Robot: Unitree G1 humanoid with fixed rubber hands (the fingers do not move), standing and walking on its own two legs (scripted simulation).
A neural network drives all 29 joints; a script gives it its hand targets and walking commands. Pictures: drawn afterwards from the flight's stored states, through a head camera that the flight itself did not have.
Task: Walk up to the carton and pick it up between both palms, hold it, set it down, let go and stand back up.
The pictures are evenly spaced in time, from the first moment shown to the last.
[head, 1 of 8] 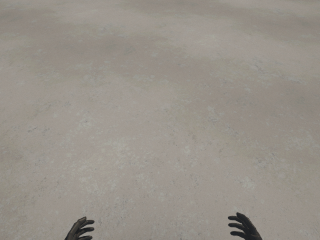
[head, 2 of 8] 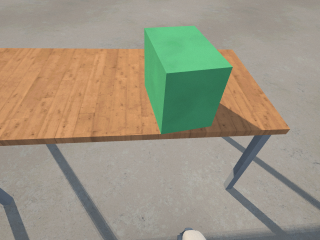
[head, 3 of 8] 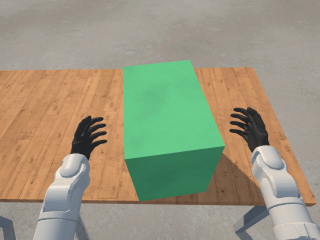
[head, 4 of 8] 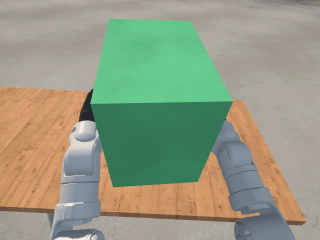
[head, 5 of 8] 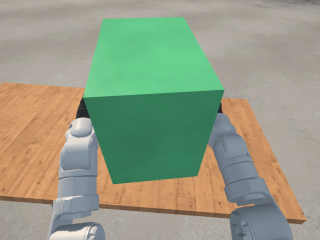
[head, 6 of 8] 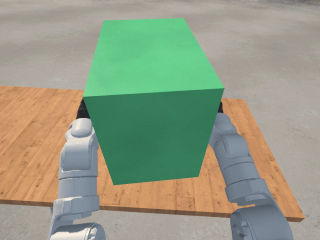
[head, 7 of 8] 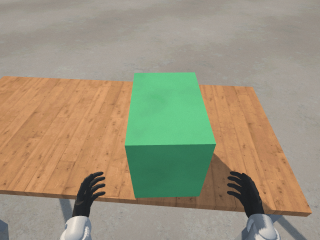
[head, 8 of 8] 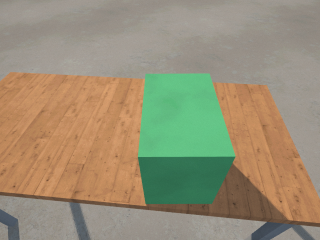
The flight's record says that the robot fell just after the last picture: no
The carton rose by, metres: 0.22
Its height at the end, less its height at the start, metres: +0.00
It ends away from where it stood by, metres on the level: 0.01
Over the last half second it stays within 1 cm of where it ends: yes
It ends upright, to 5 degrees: yes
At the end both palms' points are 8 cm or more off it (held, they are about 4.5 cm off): yes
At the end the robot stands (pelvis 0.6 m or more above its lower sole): yes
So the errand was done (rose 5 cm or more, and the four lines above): yes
